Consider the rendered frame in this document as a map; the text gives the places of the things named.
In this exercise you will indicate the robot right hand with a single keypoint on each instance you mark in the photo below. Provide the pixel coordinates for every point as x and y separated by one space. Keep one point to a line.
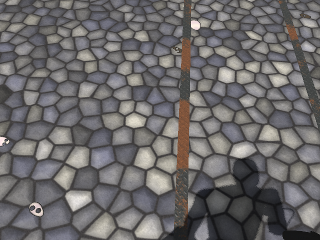
300 235

